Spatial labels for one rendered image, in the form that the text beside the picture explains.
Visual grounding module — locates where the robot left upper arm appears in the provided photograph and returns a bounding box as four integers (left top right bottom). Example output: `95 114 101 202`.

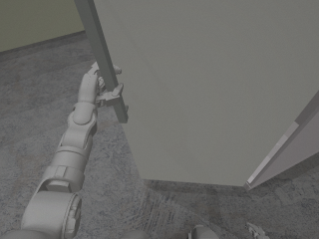
0 190 82 239

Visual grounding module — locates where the robot right hand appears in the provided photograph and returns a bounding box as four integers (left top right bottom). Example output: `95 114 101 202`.
245 222 270 239

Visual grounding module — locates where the robot right thigh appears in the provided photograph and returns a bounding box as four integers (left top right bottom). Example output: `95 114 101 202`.
187 227 219 239

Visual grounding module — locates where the robot left hand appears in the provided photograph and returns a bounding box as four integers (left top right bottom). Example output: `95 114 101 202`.
78 62 124 108

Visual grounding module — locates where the handle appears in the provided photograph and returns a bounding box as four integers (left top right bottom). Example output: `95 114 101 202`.
74 0 129 123

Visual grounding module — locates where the fridge door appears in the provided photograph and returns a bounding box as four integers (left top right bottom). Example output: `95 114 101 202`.
94 0 319 186

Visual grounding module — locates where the robot left forearm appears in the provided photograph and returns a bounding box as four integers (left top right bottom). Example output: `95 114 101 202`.
20 102 98 230

